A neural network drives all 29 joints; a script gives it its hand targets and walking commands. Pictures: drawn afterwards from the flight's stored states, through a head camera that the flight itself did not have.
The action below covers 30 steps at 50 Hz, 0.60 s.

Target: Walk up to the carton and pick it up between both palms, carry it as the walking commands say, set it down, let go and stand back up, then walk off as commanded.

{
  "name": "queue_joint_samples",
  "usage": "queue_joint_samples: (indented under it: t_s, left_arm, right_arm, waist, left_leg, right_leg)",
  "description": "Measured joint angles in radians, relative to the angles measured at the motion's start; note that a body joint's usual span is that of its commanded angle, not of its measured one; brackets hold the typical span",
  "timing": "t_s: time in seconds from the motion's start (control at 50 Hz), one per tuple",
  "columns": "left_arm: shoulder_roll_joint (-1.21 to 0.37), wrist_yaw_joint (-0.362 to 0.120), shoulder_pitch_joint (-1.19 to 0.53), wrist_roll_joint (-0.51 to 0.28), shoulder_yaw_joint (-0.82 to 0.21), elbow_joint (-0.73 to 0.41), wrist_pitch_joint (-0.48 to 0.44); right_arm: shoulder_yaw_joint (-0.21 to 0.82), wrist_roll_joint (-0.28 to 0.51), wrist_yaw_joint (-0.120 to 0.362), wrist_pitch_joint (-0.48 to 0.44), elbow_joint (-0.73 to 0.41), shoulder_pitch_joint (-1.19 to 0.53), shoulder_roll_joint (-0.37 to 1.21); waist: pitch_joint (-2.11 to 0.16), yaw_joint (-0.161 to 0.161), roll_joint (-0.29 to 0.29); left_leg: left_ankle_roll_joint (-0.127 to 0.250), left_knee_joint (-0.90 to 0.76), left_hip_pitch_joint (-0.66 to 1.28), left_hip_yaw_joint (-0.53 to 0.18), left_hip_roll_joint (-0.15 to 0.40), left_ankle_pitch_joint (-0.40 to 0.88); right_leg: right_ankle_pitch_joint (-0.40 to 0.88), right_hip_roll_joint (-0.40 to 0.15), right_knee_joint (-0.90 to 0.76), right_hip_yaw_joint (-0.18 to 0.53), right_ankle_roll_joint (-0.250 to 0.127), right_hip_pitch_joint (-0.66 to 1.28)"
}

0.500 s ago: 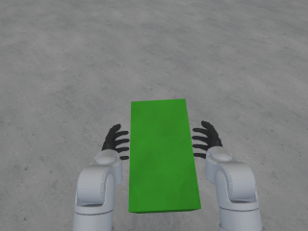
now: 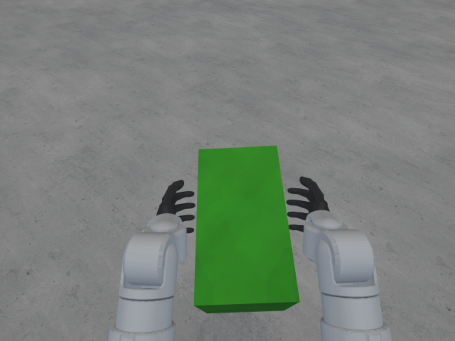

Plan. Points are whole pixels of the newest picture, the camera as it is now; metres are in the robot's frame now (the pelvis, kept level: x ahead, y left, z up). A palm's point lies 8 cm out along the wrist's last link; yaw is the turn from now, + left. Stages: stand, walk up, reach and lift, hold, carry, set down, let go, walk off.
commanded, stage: carry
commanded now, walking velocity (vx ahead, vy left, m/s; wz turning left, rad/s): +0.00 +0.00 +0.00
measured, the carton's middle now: (241, 230) +0.34 +0.00 +0.01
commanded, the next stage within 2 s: none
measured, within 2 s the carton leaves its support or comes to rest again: neither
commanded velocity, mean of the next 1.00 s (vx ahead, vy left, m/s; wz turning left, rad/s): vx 0.00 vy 0.00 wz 0.00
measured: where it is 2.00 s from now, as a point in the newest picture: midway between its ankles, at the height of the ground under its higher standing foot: outside the picture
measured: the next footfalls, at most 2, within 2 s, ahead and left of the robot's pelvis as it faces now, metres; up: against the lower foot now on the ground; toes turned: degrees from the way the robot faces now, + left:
none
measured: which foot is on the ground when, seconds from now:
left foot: down 0.00-1.00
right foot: down 0.00-1.00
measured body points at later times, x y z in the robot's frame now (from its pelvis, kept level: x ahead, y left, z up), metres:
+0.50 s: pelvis +0.00 -0.01 +0.00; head -0.01 -0.02 +0.45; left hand +0.31 +0.11 +0.10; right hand +0.31 -0.13 +0.11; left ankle +0.04 +0.10 -0.73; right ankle +0.04 -0.13 -0.73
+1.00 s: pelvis +0.02 -0.02 +0.00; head +0.01 -0.02 +0.45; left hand +0.33 +0.10 +0.10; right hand +0.33 -0.14 +0.10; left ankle +0.04 +0.10 -0.73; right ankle +0.04 -0.13 -0.73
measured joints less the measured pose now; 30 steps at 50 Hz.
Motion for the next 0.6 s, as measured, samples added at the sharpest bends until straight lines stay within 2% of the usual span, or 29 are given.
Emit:
queue_joint_samples:
  t_s: [0.08,0.34,0.6]
  left_arm:
    - [-0.004,-0.003,-0.014,0.003,0.001,0.028,0.012]
    - [-0.02,0.006,-0.066,0.03,0.039,0.086,0.025]
    - [-0.023,0.005,-0.072,0.022,0.051,0.085,0.014]
  right_arm:
    - [-0.015,-0.012,-0.002,0.015,0.022,-0.013,0.004]
    - [-0.027,-0.01,-0.012,0.04,0.048,-0.042,0.013]
    - [-0.031,-0.009,-0.015,0.027,0.049,-0.046,0.014]
  waist:
    - [-0.019,0.002,0.009]
    - [-0.034,-0.021,0.026]
    - [-0.019,-0.016,0.032]
  left_leg:
    - [-0.002,-0.019,0.011,-0.004,-0.002,0.014]
    - [-0.015,-0.04,0.018,-0.016,0.006,0.031]
    - [-0.027,-0.023,0.016,-0.029,0.014,0.011]
  right_leg:
    - [0.003,0.0,-0.015,-0.005,-0.002,0.012]
    - [0.012,0.012,-0.035,-0.013,-0.016,0.021]
    - [-0.013,0.018,-0.018,-0.021,-0.024,0.023]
